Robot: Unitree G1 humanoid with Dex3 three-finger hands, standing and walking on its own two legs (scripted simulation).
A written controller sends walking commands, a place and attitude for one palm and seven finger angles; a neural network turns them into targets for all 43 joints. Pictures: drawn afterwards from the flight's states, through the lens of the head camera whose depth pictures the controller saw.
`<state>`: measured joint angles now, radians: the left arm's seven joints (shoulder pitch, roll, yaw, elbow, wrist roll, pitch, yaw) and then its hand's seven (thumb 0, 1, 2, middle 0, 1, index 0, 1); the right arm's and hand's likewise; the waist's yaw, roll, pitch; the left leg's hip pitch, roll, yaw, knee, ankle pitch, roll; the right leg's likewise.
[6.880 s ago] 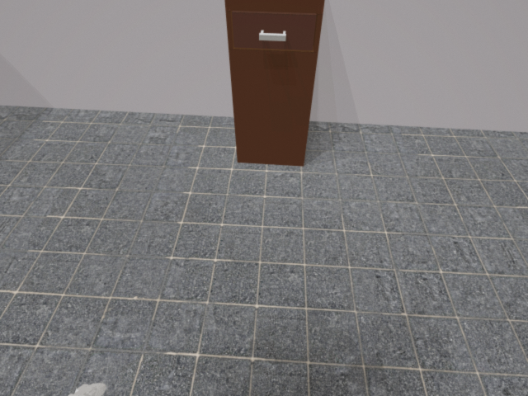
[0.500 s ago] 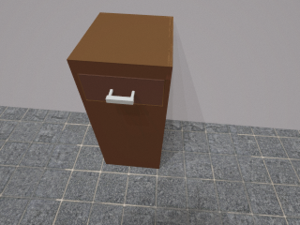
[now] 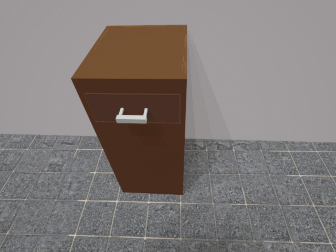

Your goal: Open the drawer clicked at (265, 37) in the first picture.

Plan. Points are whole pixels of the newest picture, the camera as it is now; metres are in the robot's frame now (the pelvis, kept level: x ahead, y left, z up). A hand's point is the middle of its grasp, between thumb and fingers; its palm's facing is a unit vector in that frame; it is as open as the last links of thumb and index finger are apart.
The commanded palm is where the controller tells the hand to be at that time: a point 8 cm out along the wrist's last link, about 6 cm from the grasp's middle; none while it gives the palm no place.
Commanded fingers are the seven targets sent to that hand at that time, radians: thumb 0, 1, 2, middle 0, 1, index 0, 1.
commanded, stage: look again from close up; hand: left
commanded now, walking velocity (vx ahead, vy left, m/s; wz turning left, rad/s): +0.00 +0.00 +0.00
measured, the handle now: (132, 115) +0.57 +0.17 -0.04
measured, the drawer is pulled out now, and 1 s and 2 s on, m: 0.00 0.00 0.00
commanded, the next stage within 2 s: shuffle to correct the standing spot in 0.06 s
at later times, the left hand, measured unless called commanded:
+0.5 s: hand out of the picture +0.02 +0.14 -0.18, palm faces +0.06 -0.98 -0.18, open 7.4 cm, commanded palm none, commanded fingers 0.00 0.90 0.90 -0.20 -0.30 -0.20 -0.30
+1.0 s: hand out of the picture +0.08 +0.17 -0.17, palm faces +0.02 -0.96 -0.27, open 7.4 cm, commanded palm none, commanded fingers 0.00 0.90 0.90 -0.20 -0.30 -0.20 -0.30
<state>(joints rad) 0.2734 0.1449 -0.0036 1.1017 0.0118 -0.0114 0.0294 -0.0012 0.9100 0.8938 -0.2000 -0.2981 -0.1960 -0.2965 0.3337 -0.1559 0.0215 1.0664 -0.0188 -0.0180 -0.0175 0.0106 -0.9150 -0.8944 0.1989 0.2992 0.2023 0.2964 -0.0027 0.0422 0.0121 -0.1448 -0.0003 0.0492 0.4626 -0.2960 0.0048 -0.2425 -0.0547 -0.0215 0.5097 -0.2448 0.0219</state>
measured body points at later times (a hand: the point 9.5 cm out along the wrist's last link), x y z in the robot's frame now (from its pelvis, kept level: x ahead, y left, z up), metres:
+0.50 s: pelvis +0.05 -0.02 -0.01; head +0.07 -0.03 +0.44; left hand +0.02 +0.19 -0.17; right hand +0.02 -0.24 -0.17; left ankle -0.03 +0.12 -0.74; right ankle +0.02 -0.13 -0.74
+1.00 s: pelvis +0.02 -0.02 -0.01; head +0.06 -0.03 +0.44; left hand +0.08 +0.22 -0.15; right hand +0.09 -0.26 -0.16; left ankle -0.01 +0.10 -0.72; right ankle +0.02 -0.13 -0.74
